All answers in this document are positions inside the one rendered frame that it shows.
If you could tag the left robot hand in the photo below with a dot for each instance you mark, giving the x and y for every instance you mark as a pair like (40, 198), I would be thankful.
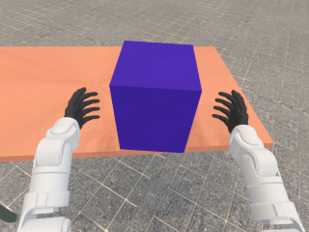
(76, 104)

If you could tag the left robot forearm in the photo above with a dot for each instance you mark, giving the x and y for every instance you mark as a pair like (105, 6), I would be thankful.
(49, 183)

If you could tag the table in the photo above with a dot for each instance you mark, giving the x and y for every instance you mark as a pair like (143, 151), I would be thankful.
(37, 82)

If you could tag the right robot forearm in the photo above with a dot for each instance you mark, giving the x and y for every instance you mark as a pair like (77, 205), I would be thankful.
(269, 200)

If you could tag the left robot upper arm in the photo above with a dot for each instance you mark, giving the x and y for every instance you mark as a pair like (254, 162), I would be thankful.
(47, 224)

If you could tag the carton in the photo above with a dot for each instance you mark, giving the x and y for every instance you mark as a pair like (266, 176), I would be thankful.
(155, 91)

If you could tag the right robot hand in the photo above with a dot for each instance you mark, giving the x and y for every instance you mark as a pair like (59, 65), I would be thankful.
(237, 113)

